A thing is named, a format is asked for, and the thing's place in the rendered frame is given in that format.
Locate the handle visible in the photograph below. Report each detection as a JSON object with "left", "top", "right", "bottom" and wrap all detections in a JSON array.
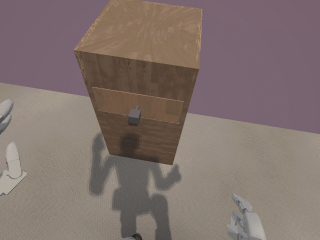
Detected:
[{"left": 128, "top": 105, "right": 141, "bottom": 124}]

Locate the cabinet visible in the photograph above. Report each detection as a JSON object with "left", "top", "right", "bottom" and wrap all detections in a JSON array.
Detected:
[{"left": 73, "top": 0, "right": 203, "bottom": 165}]

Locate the right robot hand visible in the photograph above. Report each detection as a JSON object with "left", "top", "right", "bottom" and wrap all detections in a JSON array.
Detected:
[{"left": 227, "top": 193, "right": 266, "bottom": 240}]

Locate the drawer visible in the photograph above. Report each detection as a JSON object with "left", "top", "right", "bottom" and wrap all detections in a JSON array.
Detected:
[{"left": 92, "top": 86, "right": 184, "bottom": 123}]

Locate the left robot hand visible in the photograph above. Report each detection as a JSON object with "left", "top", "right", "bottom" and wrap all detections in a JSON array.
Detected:
[{"left": 0, "top": 98, "right": 27, "bottom": 196}]

